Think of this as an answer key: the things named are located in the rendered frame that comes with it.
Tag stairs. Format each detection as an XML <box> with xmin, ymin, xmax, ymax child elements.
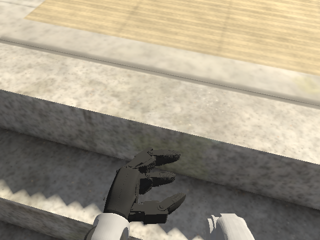
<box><xmin>0</xmin><ymin>89</ymin><xmax>320</xmax><ymax>240</ymax></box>

